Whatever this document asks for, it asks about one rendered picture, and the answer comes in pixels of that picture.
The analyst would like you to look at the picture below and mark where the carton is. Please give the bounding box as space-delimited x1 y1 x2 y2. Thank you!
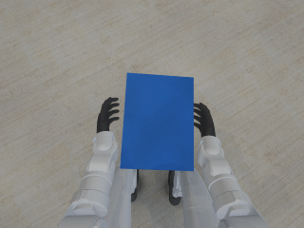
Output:
120 72 194 171

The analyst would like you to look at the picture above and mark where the left robot thigh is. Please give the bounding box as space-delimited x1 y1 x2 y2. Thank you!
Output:
104 165 137 228

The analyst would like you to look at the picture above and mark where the right robot upper arm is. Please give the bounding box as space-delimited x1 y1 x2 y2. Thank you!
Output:
218 215 270 228

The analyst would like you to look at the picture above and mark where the left robot upper arm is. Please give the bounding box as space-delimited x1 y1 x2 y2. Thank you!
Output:
57 215 108 228

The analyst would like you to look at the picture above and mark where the left robot hand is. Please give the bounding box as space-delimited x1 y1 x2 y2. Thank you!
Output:
96 97 120 134

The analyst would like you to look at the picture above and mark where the robot right foot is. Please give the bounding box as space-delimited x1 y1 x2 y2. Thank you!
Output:
168 170 181 206

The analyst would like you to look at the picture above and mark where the robot right forearm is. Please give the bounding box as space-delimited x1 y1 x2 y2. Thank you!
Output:
197 135 271 228

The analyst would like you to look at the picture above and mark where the robot left forearm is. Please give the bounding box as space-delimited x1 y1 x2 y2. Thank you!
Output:
56 131 119 228

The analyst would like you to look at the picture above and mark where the right robot hand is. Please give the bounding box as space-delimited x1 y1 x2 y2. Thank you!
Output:
194 103 216 137

